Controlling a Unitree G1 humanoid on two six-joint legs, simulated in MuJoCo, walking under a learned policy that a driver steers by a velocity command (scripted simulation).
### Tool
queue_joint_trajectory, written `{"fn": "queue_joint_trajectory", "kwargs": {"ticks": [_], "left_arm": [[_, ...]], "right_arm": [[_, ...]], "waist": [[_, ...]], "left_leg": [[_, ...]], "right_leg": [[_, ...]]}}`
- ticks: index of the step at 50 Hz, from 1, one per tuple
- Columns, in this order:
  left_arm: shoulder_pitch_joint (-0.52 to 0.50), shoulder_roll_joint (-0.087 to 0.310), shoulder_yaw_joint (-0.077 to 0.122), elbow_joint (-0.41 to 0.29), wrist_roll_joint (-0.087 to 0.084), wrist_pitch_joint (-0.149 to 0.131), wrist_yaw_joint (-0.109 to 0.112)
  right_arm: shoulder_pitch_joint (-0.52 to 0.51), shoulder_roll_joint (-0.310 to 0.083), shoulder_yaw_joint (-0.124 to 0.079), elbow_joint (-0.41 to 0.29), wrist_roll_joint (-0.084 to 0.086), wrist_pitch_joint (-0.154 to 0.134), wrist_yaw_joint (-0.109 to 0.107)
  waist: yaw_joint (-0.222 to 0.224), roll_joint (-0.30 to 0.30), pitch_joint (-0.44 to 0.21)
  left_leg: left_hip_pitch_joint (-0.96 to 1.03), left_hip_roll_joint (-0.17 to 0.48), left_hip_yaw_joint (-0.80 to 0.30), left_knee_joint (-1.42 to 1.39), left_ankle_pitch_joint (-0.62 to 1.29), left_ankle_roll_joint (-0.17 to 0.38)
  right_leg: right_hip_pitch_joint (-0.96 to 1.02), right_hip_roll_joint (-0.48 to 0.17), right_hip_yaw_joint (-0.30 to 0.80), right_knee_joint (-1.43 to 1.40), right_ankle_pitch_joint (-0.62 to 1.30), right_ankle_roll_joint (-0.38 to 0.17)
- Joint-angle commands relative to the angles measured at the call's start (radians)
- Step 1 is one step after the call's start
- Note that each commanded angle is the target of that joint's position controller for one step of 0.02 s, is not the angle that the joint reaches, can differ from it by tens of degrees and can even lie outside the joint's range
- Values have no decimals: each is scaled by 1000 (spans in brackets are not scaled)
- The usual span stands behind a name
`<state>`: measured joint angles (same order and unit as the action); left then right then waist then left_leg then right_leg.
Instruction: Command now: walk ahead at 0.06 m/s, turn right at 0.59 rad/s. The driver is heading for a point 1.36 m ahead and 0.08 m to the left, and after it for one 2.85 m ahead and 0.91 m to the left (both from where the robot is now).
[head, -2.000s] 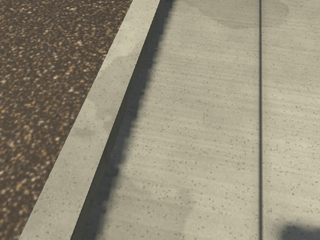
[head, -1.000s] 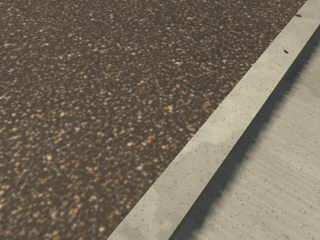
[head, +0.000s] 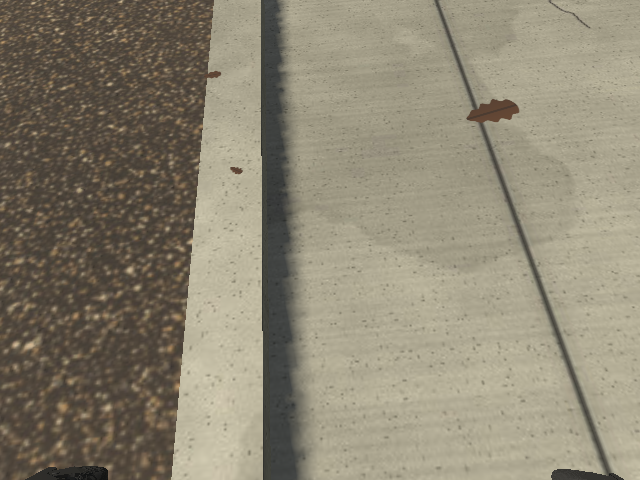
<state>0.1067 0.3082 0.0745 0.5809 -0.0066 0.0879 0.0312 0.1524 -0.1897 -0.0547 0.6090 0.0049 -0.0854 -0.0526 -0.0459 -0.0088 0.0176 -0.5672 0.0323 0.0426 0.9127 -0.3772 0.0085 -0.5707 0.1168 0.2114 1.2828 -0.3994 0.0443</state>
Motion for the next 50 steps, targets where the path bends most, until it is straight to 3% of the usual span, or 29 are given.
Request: {"fn": "queue_joint_trajectory", "kwargs": {"ticks": [1,4,7,8,9,10,11,12,13,14,15,17,19,22,25,27,29,30,31,32,33,34,37,41,44,47,48,49,50], "left_arm": [[288,68,5,8,-3,21,-40],[180,55,-10,-28,-24,26,-65],[223,57,5,6,-40,15,-83],[294,61,21,46,-39,-2,-79],[405,97,37,94,-19,-32,-75],[314,205,32,62,35,-79,-77],[218,245,37,9,44,-88,-77],[103,325,58,-25,58,-78,-75],[42,284,47,-37,48,-70,-58],[51,191,15,-25,38,-63,-34],[45,155,-6,-21,30,-71,-19],[64,105,-19,0,24,-88,20],[100,73,-21,26,25,-97,33],[185,59,-10,61,13,-95,21],[212,77,2,67,13,-90,2],[206,83,7,68,5,-93,-4],[169,56,3,58,-2,-102,-12],[139,21,-5,47,0,-111,-17],[107,-26,-14,21,3,-126,-25],[88,-48,-17,-1,1,-143,-32],[40,8,-3,-22,-7,-158,-37],[1,36,8,-32,-17,-165,-42],[-18,12,2,-38,-8,-171,-56],[-66,-54,-24,-38,-4,-173,-81],[-59,0,-4,-40,-14,-168,-83],[110,65,39,-2,-6,-159,-65],[249,99,61,19,-6,-157,-54],[390,204,81,17,20,-154,-35],[419,207,69,30,28,-164,-43]], "right_arm": [[-194,-100,-26,-72,9,-12,-17],[-138,-165,-45,-66,0,-3,-34],[-124,-136,-42,-58,-3,9,-34],[-113,-105,-41,-33,-2,18,-33],[-123,-65,-39,-31,-13,39,-37],[-19,-21,-33,-77,-26,50,-41],[124,-31,-33,-59,-16,52,-39],[149,-85,-34,-75,14,48,-43],[94,-130,-42,-69,27,52,-51],[-9,-142,-43,-74,21,69,-58],[12,-207,-58,-65,25,90,-55],[-52,-176,-55,-78,-4,103,-43],[-57,-124,-36,-72,-7,99,-27],[-77,-93,-25,-52,9,85,12],[-77,-119,-34,-21,26,68,36],[-52,-113,-35,4,28,42,47],[21,-100,-34,45,11,14,55],[91,-112,-38,64,3,5,53],[159,-165,-53,85,-2,-1,50],[241,-207,-70,112,1,-2,51],[276,-213,-73,113,8,-1,49],[306,-209,-71,117,9,-5,45],[268,-206,-64,111,9,-2,38],[164,-223,-63,102,15,24,35],[193,-269,-74,123,30,16,46],[206,-245,-62,140,41,9,48],[209,-210,-49,141,32,2,48],[239,-103,-15,103,4,-4,47],[298,-102,-9,106,32,-19,44]], "waist": [[199,-10,-5],[140,74,-41],[146,87,-61],[176,43,-60],[233,-127,5],[69,-251,30],[-11,-259,-69],[-44,-241,-191],[-28,-160,-194],[17,-72,-167],[-4,-28,-131],[28,-125,-141],[42,-127,-180],[94,-120,-189],[124,-124,-61],[106,-97,-13],[61,-78,-29],[30,-60,-57],[18,52,-65],[4,231,-61],[-31,264,7],[-53,216,40],[-21,126,29],[-5,136,36],[2,154,21],[104,121,-64],[183,94,-133],[209,-152,-286],[177,-350,-397]], "left_leg": [[-133,150,-192,-265,110,66],[-135,168,-49,-179,-9,23],[-121,210,-11,-32,-71,-1],[-131,160,43,112,-103,-15],[-173,41,99,517,-295,-36],[-308,-1,23,844,-350,-57],[-395,-14,-37,1044,-280,-79],[-415,-10,-87,1114,-199,-79],[-436,22,-122,1078,-115,-72],[-421,42,-152,1021,-70,-71],[-316,60,-163,705,114,-57],[-241,40,-154,516,195,-77],[-165,41,-161,290,143,-85],[-14,28,-113,-33,-18,-83],[69,-17,-45,-207,-75,-45],[133,-35,-33,-343,-2,2],[299,-30,-38,-437,100,50],[410,18,-86,-428,100,79],[497,99,-199,-446,66,128],[584,210,-413,-547,-28,212],[622,329,-602,-619,-47,289],[658,357,-647,-636,-28,312],[696,299,-493,-639,168,257],[400,157,-207,-705,278,167],[356,185,-185,-709,306,155],[343,155,-128,-480,609,105],[235,112,-89,-275,607,71],[-8,7,-34,146,202,10],[-150,-87,-185,384,-188,10]], "right_leg": [[139,-125,-111,-94,197,-19],[275,-151,-193,-414,387,-3],[425,-181,-248,-683,572,-42],[517,-163,-270,-808,592,-81],[502,-159,-206,-938,595,-134],[423,-271,26,-768,1136,-163],[467,-397,163,-756,1443,-234],[442,-520,373,-856,1045,-327],[417,-515,420,-906,675,-325],[389,-460,362,-884,494,-294],[311,-359,263,-895,261,-242],[335,-322,224,-898,192,-237],[414,-321,193,-885,306,-251],[432,-313,177,-930,81,-268],[346,-315,228,-997,-136,-285],[324,-304,243,-1004,-185,-282],[257,-262,196,-956,-162,-252],[185,-232,151,-885,-133,-226],[70,-136,6,-741,-93,-176],[-72,-31,-170,-526,-73,-115],[-243,-58,-188,-385,-159,-84],[-361,-88,-155,-246,-216,-73],[-458,-158,-144,-163,-46,-58],[-78,-141,-244,-493,165,-35],[109,-113,-260,-623,272,-50],[399,-64,-288,-720,279,-113],[605,-110,-239,-710,274,-145],[863,-398,144,-780,114,-241],[895,-544,615,-1007,-84,-355]]}}
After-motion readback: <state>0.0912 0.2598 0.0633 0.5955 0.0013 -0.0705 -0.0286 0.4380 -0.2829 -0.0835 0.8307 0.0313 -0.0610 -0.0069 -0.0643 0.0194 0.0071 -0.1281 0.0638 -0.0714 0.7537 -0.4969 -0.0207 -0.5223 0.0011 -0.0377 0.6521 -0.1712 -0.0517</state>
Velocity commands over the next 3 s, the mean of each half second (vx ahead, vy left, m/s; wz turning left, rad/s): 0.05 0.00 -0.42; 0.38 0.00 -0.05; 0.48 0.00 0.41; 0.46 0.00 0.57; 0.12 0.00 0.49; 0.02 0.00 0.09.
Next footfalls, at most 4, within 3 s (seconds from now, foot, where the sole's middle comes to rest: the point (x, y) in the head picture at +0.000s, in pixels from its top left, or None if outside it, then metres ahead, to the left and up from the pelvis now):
0.18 right None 0.12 -0.15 -0.84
0.60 left None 0.16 0.06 -0.84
0.96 right None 0.38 -0.28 -0.84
1.52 left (375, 383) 0.71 -0.08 -0.84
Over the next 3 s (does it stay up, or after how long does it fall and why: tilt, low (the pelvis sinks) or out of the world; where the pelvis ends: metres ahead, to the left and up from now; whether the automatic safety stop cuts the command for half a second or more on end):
stays up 0.94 -0.15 -0.06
